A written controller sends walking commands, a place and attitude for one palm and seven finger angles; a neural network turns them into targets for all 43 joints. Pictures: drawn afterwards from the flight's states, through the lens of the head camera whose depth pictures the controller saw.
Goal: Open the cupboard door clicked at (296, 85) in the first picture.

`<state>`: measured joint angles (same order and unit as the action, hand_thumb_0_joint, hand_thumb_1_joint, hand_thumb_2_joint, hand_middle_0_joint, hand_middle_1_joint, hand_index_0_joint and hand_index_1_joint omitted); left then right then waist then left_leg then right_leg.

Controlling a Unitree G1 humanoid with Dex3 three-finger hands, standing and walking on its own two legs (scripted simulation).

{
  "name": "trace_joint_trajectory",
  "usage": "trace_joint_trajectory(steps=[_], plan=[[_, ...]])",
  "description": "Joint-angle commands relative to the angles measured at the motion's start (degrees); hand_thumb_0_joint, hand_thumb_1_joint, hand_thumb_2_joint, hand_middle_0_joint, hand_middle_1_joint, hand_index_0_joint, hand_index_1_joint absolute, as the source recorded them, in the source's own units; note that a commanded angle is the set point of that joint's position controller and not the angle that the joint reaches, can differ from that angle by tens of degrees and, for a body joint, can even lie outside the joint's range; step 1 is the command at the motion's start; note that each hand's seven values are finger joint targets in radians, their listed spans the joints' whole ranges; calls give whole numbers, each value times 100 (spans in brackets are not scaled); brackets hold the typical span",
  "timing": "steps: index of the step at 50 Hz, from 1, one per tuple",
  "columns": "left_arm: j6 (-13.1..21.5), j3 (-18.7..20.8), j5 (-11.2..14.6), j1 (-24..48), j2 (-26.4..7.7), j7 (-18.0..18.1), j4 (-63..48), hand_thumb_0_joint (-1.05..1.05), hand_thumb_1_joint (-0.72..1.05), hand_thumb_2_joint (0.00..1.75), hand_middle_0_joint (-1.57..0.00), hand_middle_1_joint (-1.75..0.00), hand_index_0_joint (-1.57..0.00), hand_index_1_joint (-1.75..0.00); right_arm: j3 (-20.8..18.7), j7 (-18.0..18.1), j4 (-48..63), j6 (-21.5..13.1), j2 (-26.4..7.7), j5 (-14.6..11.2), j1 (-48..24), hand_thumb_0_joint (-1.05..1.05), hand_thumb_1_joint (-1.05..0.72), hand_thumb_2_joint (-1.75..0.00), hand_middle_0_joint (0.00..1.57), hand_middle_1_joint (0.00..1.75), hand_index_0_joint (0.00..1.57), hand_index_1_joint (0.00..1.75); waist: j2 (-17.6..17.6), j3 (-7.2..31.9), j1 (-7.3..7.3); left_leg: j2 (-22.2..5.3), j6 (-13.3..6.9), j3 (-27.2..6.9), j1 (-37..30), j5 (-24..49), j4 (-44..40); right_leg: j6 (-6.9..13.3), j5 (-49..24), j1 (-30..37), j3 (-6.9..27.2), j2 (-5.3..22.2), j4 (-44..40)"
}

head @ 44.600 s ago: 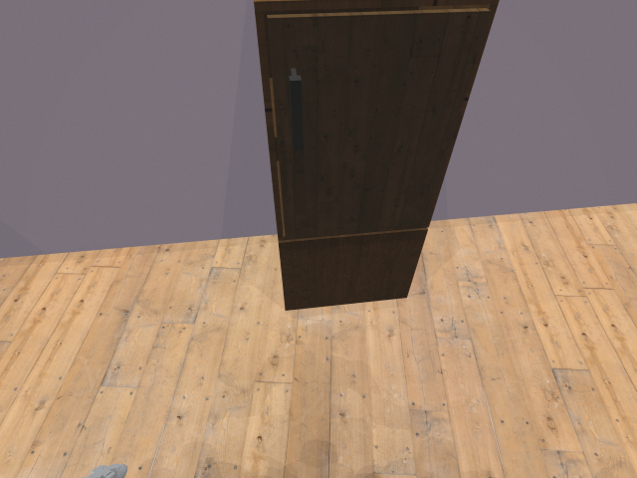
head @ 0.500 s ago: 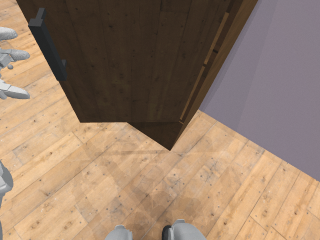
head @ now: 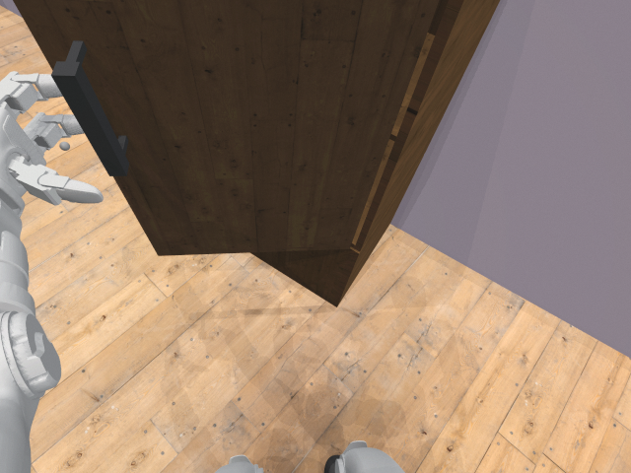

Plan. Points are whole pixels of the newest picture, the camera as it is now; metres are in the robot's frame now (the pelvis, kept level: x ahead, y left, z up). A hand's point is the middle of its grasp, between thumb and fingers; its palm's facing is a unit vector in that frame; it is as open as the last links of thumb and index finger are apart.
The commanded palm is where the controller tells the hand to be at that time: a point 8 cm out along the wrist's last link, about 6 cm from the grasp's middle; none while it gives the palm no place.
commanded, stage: slide the fingers in behind the handle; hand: left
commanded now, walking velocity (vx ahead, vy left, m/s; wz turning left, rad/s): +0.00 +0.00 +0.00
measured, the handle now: (100, 114) +0.53 +0.24 +0.11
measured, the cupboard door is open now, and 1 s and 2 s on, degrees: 37 37 38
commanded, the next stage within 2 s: close the thumb around the handle in 1.14 s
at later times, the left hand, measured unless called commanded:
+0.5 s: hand (93, 147) +0.48 +0.23 +0.11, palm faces +0.00 -1.00 +0.00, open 14.0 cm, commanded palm +0.46 +0.28 +0.10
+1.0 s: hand (109, 147) +0.48 +0.22 +0.11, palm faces +0.00 -1.00 +0.01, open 14.0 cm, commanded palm +0.45 +0.26 +0.10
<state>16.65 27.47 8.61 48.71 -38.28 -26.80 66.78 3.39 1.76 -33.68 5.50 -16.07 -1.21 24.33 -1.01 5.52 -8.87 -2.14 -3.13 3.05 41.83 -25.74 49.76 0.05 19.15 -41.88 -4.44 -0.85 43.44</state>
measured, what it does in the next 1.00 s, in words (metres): stands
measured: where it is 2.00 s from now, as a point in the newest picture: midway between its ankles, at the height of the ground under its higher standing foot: outside the picture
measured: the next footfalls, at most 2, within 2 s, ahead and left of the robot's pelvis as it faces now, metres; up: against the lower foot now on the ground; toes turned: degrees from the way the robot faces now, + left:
none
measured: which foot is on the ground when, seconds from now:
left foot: down 0.00-1.00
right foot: down 0.00-1.00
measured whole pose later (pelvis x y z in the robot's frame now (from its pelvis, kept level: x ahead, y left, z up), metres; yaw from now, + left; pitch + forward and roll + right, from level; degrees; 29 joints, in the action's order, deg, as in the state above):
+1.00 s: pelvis +0.00 +0.00 +0.00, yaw +0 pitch +16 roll -3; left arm 18.3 23.1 8.5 47.5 -30.6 -19.9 64.1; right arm 2.5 1.1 -34.8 4.3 -15.6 -1.1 23.6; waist -1.3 5.6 -8.1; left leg -1.8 -2.8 3.1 39.7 -25.5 48.7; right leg 0.3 19.5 -40.2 -4.2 -0.7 43.4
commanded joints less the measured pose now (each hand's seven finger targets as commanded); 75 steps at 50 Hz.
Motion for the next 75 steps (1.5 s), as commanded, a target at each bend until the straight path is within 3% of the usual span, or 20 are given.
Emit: trace_joint_trajectory(steps=[1, 3, 8, 13, 14, 17, 26, 34, 36, 37, 40, 44, 50, 52, 59, 62, 63, 66, 69, 75], plan=[[440, 189, 88, 2341, -1771, 96, -1440, 0, -50, 30, -30, -120, -30, -120, -455, 118, 354, -131, -1124, 24, 791, 0, -90, -90, 20, 30, 20, 30, -960, 2421, 103, 2, 216, -565, -1855, 3099, -542, 133, -1891, 1004, 204, -201, -187], [507, -2, 156, 2396, -1456, 94, -1499, 0, -50, 30, -30, -120, -30, -120, -462, 104, 318, -153, -1091, 23, 754, 0, -90, -90, 20, 30, 20, 30, -927, 2365, 39, -18, 221, -571, -1960, 3131, -526, 121, -1880, 921, 201, -211, -217], [385, -96, 181, 2320, -1302, 121, -1161, 0, -50, 30, -30, -120, -30, -120, -442, 114, 269, -165, -1098, 6, 711, 0, -90, -90, 20, 30, 20, 30, -721, 2023, 4, 19, 168, -523, -1622, 2695, -590, 119, -1762, 939, 207, -189, -257], [447, -152, 158, 2482, -1217, 268, -1316, 0, -50, 30, -30, -120, -30, -120, -442, 119, 262, -206, -1084, 13, 689, 0, -90, -90, 20, 30, 20, 30, -751, 2183, 8, 25, 184, -555, -1744, 2723, -580, 128, -1765, 961, 223, -183, -243], [437, -144, 157, 2474, -1214, 294, -1229, 0, -50, 30, -30, -120, -30, -120, -444, 121, 253, -214, -1094, 11, 694, 0, -90, -90, 20, 30, 20, 30, -507, 2119, -31, 26, 158, -541, -1607, 2558, -589, 111, -1726, 1007, 230, -183, -260], [473, 27, 127, 2498, -1464, 329, -1181, 0, -50, 30, -30, -120, -30, -120, -432, 138, 255, -227, -1108, 14, 690, 0, -90, -90, 20, 30, 20, 30, -614, 2229, 34, 62, 144, -498, -1466, 2495, -567, 119, -1816, 1185, 294, -162, -235], [479, -197, 99, 2758, -1217, 390, -1265, 0, -50, 30, -30, -120, -30, -120, -420, 121, 247, -263, -1080, 19, 700, 0, -90, -90, 20, 30, 20, 30, -717, 2277, -46, 63, 138, -495, -1492, 2423, -570, 110, -1789, 1129, 287, -164, -220], [468, -172, 118, 2277, -1004, 467, -1345, 0, -50, 30, -30, -120, -30, -120, -464, 53, 277, -248, -1044, 31, 753, 0, -90, -90, 20, 30, 20, 30, -703, 2389, 83, 43, 164, -476, -1626, 2870, -562, 124, -2067, 1218, 242, -186, -187], [502, -29, 137, 2384, -1175, 506, -1542, 0, -50, 30, -30, -120, -30, -120, -487, 60, 273, -238, -1057, 36, 768, 0, -90, -90, 20, 30, 20, 30, -694, 2523, 113, 31, 168, -483, -1690, 3006, -551, 120, -2176, 1311, 262, -187, -170], [486, -214, 140, 2320, -910, 519, -1563, 0, -50, 30, -30, -120, -30, -120, -477, 44, 296, -238, -1023, 33, 740, 0, -90, -90, 20, 30, 20, 30, -861, 2511, 95, 40, 174, -459, -1779, 3009, -560, 124, -2139, 1224, 251, -188, -186], [544, -70, 161, 2296, -1029, 602, -1654, 0, -50, 30, -30, -120, -30, -120, -498, 36, 269, -239, -1045, 42, 765, 0, -90, -90, 20, 30, 20, 30, -678, 2460, 131, 20, 185, -520, -1806, 3108, -566, 141, -2130, 1261, 220, -202, -169], [506, -316, 113, 2278, -693, 672, -1545, 0, -50, 30, -30, -120, -30, -120, -498, 22, 245, -246, -1010, 28, 725, 0, -90, -90, 20, 30, 20, 30, -619, 2256, 71, 10, 201, -521, -1851, 2989, -615, 119, -1969, 1079, 197, -201, -216], [569, -334, 92, 2552, -701, 745, -1449, 0, -50, 30, -30, -120, -30, -120, -472, 50, 212, -274, -1010, 40, 698, 0, -90, -90, 20, 30, 20, 30, -568, 2108, 6, 33, 192, -540, -1737, 2822, -617, 134, -1917, 1084, 209, -179, -201], [588, -137, 75, 2367, -923, 743, -1373, 0, -50, 30, -30, -120, -30, -120, -481, 56, 233, -284, -1031, 38, 689, 0, -90, -90, 20, 30, 20, 30, -441, 2294, 87, 48, 175, -491, -1639, 2731, -607, 118, -1985, 1265, 261, -173, -202], [559, -359, 70, 2608, -785, 625, -1189, 0, -50, 30, -30, -120, -30, -120, -441, 84, 215, -318, -1038, 27, 644, 0, -90, -90, 20, 30, 20, 30, -554, 2077, -21, 56, 180, -519, -1511, 2372, -617, 123, -1710, 1046, 247, -158, -210], [595, -271, 84, 2684, -921, 609, -1285, 0, -50, 30, -30, -120, -30, -120, -443, 98, 224, -340, -1054, 32, 667, 0, -90, -90, 20, 30, 20, 30, -622, 2351, 17, 65, 187, -542, -1590, 2475, -577, 130, -1764, 1111, 261, -158, -166], [601, -459, 75, 2853, -716, 595, -1323, 0, -44, 32, -30, -121, -30, -121, -435, 90, 196, -354, -1030, 32, 646, 0, -90, -90, 20, 30, 20, 30, -795, 2261, -62, 54, 201, -561, -1687, 2491, -583, 133, -1708, 943, 235, -160, -176], [598, -138, 100, 2660, -1049, 622, -1237, 0, -28, 40, -32, -122, -32, -122, -454, 89, 177, -356, -1081, 45, 722, 0, -90, -90, 20, 30, 20, 30, -610, 2385, 39, 41, 204, -590, -1663, 2609, -557, 136, -1742, 1029, 232, -174, -154], [559, -391, 88, 2599, -709, 614, -1330, 0, -11, 47, -33, -124, -33, -124, -461, 60, 198, -354, -1039, 45, 703, 0, -90, -90, 20, 30, 20, 30, -800, 2391, 35, 38, 221, -569, -1767, 2697, -558, 136, -1753, 948, 208, -177, -158], [538, -130, 83, 2617, -1097, 676, -1265, 0, 23, 61, -35, -128, -35, -128, -440, 85, 219, -326, -1082, 47, 740, 0, -90, -90, 20, 30, 20, 30, -517, 2198, 46, 67, 166, -543, -1421, 2458, -601, 144, -1763, 1180, 239, -175, -177]])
